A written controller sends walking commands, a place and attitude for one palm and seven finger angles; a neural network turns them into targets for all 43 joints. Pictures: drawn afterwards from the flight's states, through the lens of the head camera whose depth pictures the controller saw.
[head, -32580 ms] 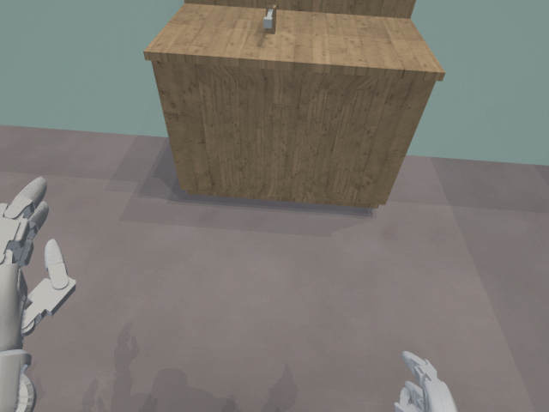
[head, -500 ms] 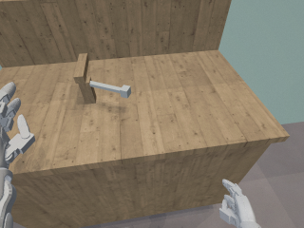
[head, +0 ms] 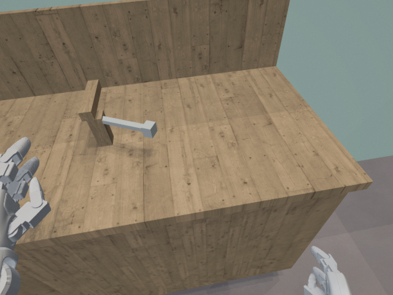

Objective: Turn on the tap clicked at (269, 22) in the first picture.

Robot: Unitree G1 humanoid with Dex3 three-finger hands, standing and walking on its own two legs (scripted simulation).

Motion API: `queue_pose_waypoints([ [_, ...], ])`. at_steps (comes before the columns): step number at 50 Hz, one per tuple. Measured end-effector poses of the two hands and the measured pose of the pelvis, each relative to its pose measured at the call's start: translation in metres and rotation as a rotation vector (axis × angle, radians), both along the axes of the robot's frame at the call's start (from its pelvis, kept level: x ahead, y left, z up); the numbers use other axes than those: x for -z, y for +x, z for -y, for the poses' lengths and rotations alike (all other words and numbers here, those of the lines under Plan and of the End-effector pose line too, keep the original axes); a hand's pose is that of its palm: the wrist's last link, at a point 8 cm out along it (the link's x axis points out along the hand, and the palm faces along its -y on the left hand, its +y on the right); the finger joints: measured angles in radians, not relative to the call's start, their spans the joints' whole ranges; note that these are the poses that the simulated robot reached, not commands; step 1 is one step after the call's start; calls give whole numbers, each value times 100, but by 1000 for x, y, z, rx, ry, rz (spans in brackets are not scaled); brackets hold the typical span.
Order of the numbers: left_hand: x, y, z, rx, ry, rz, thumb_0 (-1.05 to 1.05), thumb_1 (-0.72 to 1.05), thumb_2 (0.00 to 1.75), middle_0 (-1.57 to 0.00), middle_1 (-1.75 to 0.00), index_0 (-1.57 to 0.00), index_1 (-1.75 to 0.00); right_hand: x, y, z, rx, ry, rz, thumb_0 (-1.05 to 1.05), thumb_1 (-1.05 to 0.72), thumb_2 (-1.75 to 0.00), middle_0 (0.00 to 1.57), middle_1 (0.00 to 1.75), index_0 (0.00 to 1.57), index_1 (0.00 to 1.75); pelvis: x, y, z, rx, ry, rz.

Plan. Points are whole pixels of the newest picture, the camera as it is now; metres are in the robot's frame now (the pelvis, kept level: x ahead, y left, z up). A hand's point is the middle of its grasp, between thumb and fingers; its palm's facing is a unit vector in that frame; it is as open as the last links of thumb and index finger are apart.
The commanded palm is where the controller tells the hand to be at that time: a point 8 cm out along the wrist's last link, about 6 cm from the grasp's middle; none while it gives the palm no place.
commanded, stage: turn the palm inward beside the body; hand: left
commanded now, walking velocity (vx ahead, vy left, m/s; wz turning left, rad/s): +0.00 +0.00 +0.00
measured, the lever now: (149, 129) +0.44 +0.17 +0.11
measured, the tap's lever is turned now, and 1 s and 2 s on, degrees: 62 62 62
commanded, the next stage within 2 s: reach beside the lever's end, fingers flat in 1.22 s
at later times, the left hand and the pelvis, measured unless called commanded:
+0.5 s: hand (40, 227) +0.17 +0.26 +0.15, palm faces +0.43 -0.89 -0.16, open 7.4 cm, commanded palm +0.11 +0.29 +0.16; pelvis -0.02 +0.02 +0.00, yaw +1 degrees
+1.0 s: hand (50, 232) +0.16 +0.24 +0.15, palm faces +0.44 -0.89 -0.13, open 7.4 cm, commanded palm +0.11 +0.28 +0.16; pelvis -0.01 +0.01 +0.00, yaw +1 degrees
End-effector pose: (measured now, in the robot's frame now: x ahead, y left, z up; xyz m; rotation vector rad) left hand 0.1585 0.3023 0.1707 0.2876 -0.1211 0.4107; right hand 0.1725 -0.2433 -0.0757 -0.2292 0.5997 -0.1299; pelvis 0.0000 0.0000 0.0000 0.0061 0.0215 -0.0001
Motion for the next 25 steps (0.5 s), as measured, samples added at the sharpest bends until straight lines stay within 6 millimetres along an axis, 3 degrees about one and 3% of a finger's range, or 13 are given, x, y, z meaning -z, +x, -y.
queue_pose_waypoints([
  [14,3,-20,3,-18,-66,-1,1,89,90,-20,-30,-21,-30,-20,20,-57,-109,66,116,2,-90,-90,20,30,20,30,-3,-9,-15,-10,-9,18],
  [25,11,-32,8,-27,-106,-19,1,89,90,-20,-30,-21,-30,-23,18,-68,-143,57,130,2,-90,-90,20,30,20,30,-2,-16,-19,-17,-14,33],
])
